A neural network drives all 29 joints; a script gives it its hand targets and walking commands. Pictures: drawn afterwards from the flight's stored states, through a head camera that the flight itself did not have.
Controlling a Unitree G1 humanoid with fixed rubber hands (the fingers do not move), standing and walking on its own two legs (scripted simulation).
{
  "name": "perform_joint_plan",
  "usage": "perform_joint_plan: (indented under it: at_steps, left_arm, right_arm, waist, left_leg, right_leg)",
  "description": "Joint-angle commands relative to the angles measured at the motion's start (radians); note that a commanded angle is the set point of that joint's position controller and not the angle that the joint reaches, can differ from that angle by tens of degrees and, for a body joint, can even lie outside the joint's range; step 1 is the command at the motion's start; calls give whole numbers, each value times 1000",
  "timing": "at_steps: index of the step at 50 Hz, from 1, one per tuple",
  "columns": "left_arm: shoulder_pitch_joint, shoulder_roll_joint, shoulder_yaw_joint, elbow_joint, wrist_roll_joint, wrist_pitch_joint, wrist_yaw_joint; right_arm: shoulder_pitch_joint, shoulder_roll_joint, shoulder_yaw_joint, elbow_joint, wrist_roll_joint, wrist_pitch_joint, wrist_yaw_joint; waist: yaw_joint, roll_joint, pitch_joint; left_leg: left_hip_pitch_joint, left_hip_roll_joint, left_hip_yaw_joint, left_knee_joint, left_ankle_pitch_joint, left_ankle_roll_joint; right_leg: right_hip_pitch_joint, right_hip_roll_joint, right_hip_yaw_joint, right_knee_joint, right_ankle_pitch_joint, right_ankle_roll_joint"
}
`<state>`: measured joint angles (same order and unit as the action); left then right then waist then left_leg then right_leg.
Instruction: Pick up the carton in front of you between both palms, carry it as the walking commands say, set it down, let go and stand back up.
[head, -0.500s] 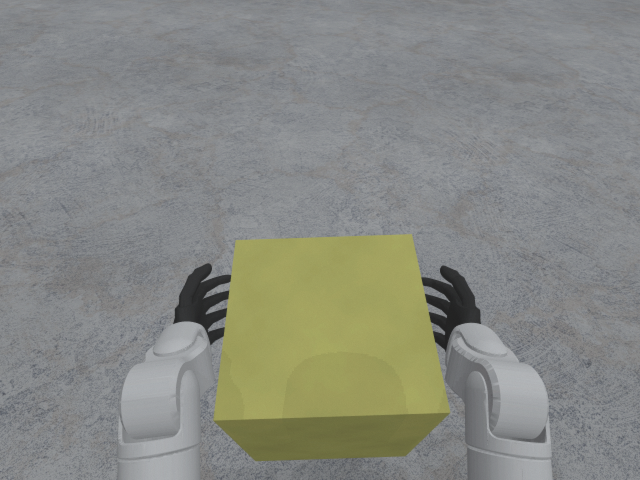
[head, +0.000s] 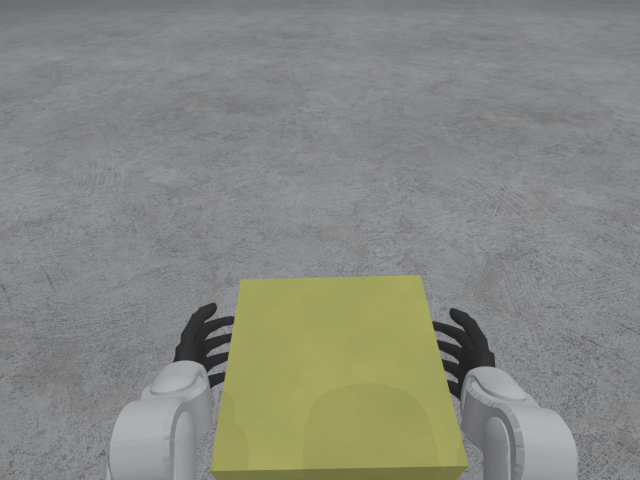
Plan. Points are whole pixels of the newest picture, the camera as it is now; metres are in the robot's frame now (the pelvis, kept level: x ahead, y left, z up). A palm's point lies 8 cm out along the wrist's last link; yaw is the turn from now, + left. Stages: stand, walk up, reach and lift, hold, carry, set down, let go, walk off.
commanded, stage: carry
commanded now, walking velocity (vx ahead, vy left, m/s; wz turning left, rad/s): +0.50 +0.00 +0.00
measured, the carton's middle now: (333, 406) +0.24 +0.00 +0.02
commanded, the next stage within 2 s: none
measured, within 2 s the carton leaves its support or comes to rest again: neither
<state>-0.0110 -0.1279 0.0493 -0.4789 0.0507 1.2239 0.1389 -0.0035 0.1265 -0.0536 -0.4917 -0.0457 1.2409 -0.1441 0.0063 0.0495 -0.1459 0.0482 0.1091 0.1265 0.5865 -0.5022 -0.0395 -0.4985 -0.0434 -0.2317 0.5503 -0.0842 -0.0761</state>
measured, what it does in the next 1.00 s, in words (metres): walks ahead: left foot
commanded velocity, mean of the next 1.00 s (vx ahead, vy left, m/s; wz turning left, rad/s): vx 0.50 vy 0.00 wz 0.00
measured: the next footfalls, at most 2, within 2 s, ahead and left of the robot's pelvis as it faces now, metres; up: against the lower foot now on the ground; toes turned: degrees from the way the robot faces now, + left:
left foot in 0.50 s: +0.51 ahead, +0.12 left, +0.00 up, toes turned +11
right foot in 1.04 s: +0.86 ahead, -0.11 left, +0.00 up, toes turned -12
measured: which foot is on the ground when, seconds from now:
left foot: up 0.00-0.48, down 0.50-1.00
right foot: down 0.00-0.54, up 0.56-1.00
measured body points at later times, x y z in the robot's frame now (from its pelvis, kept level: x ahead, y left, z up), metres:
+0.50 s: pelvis +0.32 +0.01 +0.01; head +0.29 +0.02 +0.46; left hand +0.56 +0.16 +0.11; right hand +0.55 -0.14 +0.11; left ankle +0.47 +0.11 -0.71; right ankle +0.13 -0.09 -0.71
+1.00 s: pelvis +0.65 +0.00 +0.02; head +0.63 +0.01 +0.47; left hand +0.89 +0.15 +0.11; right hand +0.89 -0.15 +0.11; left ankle +0.47 +0.11 -0.71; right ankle +0.81 -0.12 -0.70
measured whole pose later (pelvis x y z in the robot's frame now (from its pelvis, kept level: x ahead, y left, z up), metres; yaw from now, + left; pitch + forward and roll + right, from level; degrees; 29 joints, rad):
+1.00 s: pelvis +0.65 +0.00 +0.02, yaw +0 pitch +3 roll +0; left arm 0.04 -0.13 0.04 -0.58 0.06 1.23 0.13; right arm 0.04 0.13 -0.03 -0.56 -0.04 1.22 -0.14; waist -0.01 0.00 -0.13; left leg 0.14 0.05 0.20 0.18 -0.37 -0.04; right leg -0.55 -0.09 -0.19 0.51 -0.02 -0.01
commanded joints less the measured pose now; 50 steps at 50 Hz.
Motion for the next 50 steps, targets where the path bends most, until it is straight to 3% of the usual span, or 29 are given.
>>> perform_joint_plan:
  at_steps: [1,2,3,4,5,7,10,14,21,23,24,25,26,27,28,29,31,33,36,39,43,48,50]
  left_arm:
    - [-301,-732,-579,-49,-269,-8,-104]
    - [-319,-777,-591,-66,-275,-22,-117]
    - [-335,-826,-604,-70,-280,-38,-131]
    - [-354,-863,-613,-70,-280,-54,-144]
    - [-360,-890,-624,-69,-281,-68,-154]
    - [-347,-910,-638,-64,-282,-90,-171]
    - [-315,-886,-649,-63,-282,-109,-184]
    - [-280,-805,-643,-97,-268,-107,-168]
    - [-256,-659,-601,-145,-253,-50,-106]
    - [-263,-628,-593,-152,-249,-31,-90]
    - [-272,-617,-593,-160,-251,-24,-83]
    - [-280,-609,-596,-172,-254,-16,-78]
    - [-290,-598,-597,-178,-257,-9,-74]
    - [-293,-605,-604,-210,-263,-4,-72]
    - [-314,-624,-622,-212,-273,-3,-79]
    - [-328,-687,-640,-200,-279,-8,-89]
    - [-350,-787,-654,-183,-286,-25,-112]
    - [-355,-836,-665,-171,-279,-42,-124]
    - [-321,-837,-666,-158,-256,-55,-119]
    - [-318,-802,-660,-169,-247,-47,-106]
    - [-299,-728,-637,-154,-240,-20,-89]
    - [-313,-685,-620,-146,-253,0,-90]
    - [-304,-690,-613,-134,-258,-3,-95]
  right_arm:
    - [-393,706,625,-116,261,-18,102]
    - [-397,767,646,-104,264,-31,113]
    - [-402,817,657,-98,268,-46,125]
    - [-401,862,665,-81,268,-62,135]
    - [-394,894,672,-69,264,-77,143]
    - [-362,924,677,-46,244,-104,151]
    - [-323,917,673,-41,217,-125,149]
    - [-291,852,669,-77,208,-120,133]
    - [-294,686,639,-147,243,-60,94]
    - [-298,644,621,-152,251,-42,85]
    - [-296,631,611,-149,254,-36,82]
    - [-283,621,599,-138,255,-32,79]
    - [-266,616,586,-129,251,-29,77]
    - [-285,609,582,-122,254,-33,79]
    - [-263,653,587,-119,270,-36,85]
    - [-299,694,601,-154,282,-41,96]
    - [-351,792,631,-171,294,-58,119]
    - [-377,829,653,-177,300,-71,138]
    - [-349,809,657,-168,301,-76,152]
    - [-333,759,646,-172,298,-67,148]
    - [-301,678,610,-145,273,-43,128]
    - [-300,658,590,-118,252,-28,107]
    - [-315,673,601,-121,252,-29,106]
  waist:
    - [13,-338,-239]
    - [13,-274,-236]
    - [10,-174,-242]
    - [6,-115,-221]
    - [2,-124,-213]
    - [3,-158,-193]
    - [3,-174,-135]
    - [5,-160,-59]
    - [9,-186,53]
    - [7,-198,42]
    - [-1,-195,2]
    - [-19,-150,-68]
    - [-40,-61,-147]
    - [-41,226,-267]
    - [-29,273,-234]
    - [-29,188,-224]
    - [-21,5,-195]
    - [-13,43,-189]
    - [-16,80,-147]
    - [-19,82,-87]
    - [-23,81,-11]
    - [-23,113,73]
    - [-11,129,22]
  left_leg:
    - [-666,-107,-94,683,47,16]
    - [-685,-47,-137,744,68,47]
    - [-681,-9,-138,726,115,63]
    - [-662,27,-141,664,171,65]
    - [-622,44,-133,598,215,59]
    - [-611,37,-92,514,272,45]
    - [-661,41,-54,356,333,17]
    - [-728,30,-10,160,425,0]
    - [-672,-14,51,-62,477,40]
    - [-576,-35,81,-96,448,64]
    - [-460,-71,124,-116,419,72]
    - [-262,-123,171,-146,370,74]
    - [-22,-5,0,-174,288,85]
    - [236,291,-508,-290,103,228]
    - [215,330,-666,-398,292,253]
    - [172,310,-524,-368,428,238]
    - [19,262,-328,-345,517,184]
    - [-68,214,-207,-402,407,140]
    - [-70,188,-129,-464,341,146]
    - [-22,172,-92,-494,375,161]
    - [10,149,-28,-483,494,157]
    - [40,156,25,-449,639,133]
    - [48,145,68,-317,843,107]
  right_leg:
    - [722,-381,762,-354,-166,-125]
    - [678,-357,627,-315,-47,-104]
    - [621,-332,528,-291,7,-81]
    - [545,-310,442,-308,11,-58]
    - [483,-287,377,-338,-51,-33]
    - [444,-261,300,-389,-129,-27]
    - [448,-250,244,-447,-146,-45]
    - [510,-223,192,-464,-76,-51]
    - [569,-217,109,-402,162,-36]
    - [580,-217,82,-322,311,-16]
    - [567,-201,46,-215,422,1]
    - [508,-152,-12,-23,475,27]
    - [332,-119,1,202,279,61]
    - [11,4,30,552,-8,119]
    - [-133,54,147,708,-360,103]
    - [-152,-17,222,787,-351,75]
    - [-121,-92,242,708,-245,55]
    - [-63,-98,209,593,-162,60]
    - [-100,-95,165,454,-90,84]
    - [-176,-95,126,297,-23,106]
    - [-179,-72,77,108,55,108]
    - [-94,-47,37,-42,85,63]
    - [65,-7,-3,-67,42,45]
